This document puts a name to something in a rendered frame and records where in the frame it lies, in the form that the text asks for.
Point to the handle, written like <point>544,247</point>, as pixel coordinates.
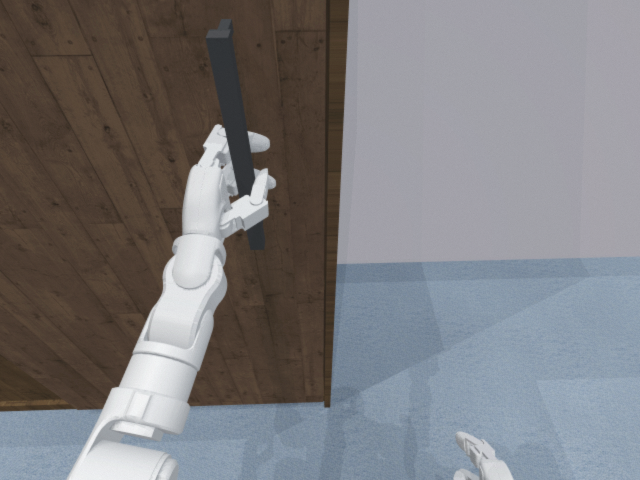
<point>223,62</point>

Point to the left robot upper arm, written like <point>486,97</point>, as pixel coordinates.
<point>109,460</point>

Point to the left robot hand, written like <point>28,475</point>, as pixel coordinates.
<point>209,187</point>

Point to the right robot hand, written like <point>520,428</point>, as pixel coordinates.
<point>482,455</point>

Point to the robot left forearm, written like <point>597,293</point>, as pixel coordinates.
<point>152,396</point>

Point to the wardrobe door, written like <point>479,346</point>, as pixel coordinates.
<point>105,106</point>
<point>16,385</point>

